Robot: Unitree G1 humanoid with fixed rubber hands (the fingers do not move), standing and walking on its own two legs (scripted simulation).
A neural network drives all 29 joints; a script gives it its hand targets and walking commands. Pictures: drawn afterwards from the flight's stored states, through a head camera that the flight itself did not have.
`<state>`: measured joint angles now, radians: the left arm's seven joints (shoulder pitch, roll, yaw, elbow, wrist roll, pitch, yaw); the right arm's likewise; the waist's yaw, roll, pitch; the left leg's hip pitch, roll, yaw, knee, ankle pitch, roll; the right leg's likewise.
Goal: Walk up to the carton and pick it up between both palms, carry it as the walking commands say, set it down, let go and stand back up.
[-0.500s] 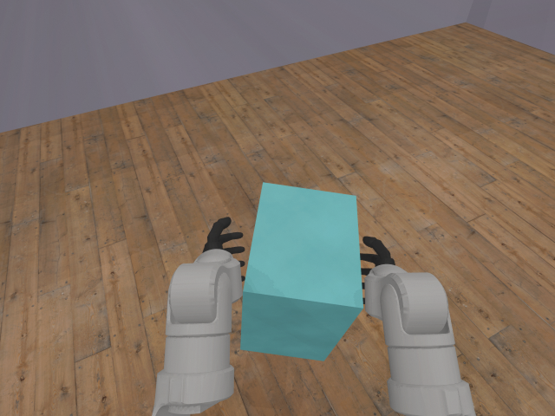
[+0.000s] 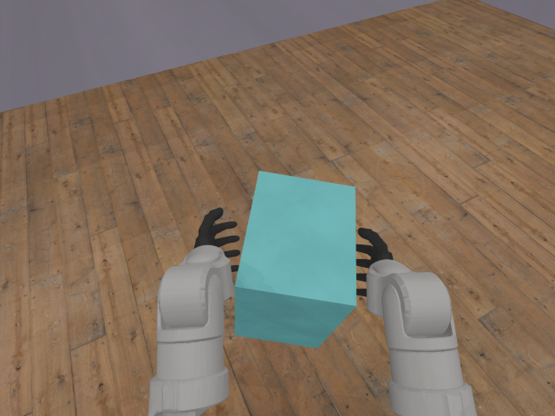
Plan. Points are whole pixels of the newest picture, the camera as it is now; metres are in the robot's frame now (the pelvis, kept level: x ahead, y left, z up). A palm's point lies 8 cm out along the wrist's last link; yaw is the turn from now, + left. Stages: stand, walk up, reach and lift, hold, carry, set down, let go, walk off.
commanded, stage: carry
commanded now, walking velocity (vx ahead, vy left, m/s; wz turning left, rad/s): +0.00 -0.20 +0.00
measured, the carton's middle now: (290, 266) +0.36 +0.02 -0.01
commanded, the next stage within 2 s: none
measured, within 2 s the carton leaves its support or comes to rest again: neither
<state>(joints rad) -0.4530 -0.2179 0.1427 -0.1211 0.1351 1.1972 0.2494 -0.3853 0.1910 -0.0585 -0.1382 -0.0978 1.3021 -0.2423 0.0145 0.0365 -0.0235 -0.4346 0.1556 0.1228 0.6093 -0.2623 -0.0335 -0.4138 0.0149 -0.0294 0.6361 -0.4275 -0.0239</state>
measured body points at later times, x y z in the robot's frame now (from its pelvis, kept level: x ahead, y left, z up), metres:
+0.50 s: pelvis -0.01 -0.07 -0.01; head +0.00 -0.06 +0.44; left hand +0.32 +0.04 +0.08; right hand +0.28 -0.19 +0.06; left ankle +0.01 +0.11 -0.73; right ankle +0.01 -0.15 -0.73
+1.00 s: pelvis -0.03 -0.07 -0.01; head -0.03 -0.07 +0.44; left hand +0.30 +0.03 +0.09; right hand +0.26 -0.19 +0.06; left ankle +0.01 +0.10 -0.73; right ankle +0.01 -0.15 -0.73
